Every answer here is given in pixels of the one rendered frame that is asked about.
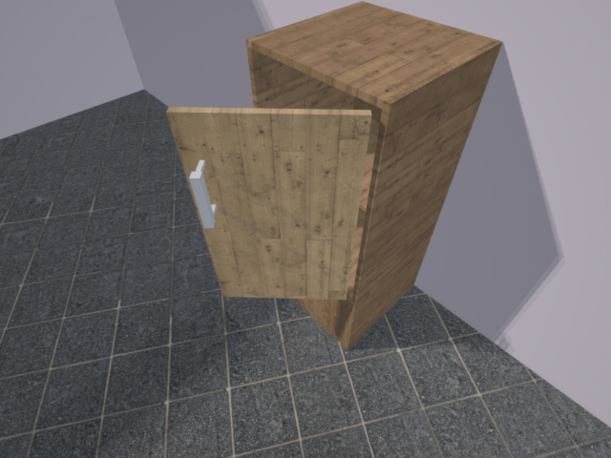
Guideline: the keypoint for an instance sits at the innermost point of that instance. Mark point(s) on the cupboard door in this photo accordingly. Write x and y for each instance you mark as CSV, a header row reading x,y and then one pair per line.
x,y
287,185

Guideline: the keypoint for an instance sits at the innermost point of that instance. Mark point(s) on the handle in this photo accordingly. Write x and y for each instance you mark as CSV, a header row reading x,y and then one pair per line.
x,y
207,210

